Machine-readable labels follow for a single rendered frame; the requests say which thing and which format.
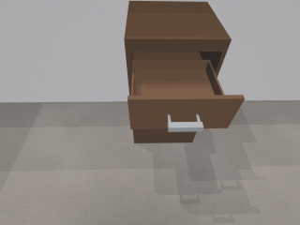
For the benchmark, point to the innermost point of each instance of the handle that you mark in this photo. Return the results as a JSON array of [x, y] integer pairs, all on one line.
[[185, 126]]

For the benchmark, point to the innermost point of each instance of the drawer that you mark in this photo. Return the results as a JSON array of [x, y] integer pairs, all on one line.
[[180, 88]]

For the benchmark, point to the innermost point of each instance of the cabinet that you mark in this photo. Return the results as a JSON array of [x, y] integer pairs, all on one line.
[[172, 30]]

